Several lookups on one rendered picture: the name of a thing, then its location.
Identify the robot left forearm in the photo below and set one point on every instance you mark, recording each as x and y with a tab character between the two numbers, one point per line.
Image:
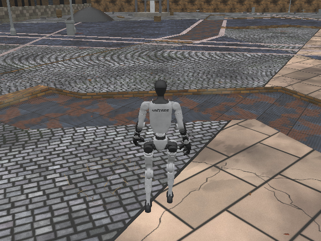
137	131

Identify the right robot upper arm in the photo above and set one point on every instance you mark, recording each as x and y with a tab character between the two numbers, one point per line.
178	113

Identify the robot right forearm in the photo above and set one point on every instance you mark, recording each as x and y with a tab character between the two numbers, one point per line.
184	134

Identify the left robot upper arm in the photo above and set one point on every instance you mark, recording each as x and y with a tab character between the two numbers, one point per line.
142	114

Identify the robot left foot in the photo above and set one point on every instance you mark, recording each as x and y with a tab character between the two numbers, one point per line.
148	207

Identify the humanoid robot torso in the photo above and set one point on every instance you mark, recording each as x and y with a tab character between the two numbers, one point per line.
160	116

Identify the robot left hand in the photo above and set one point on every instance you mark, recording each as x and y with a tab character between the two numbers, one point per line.
140	139

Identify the robot right hand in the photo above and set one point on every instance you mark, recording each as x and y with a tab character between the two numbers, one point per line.
187	147

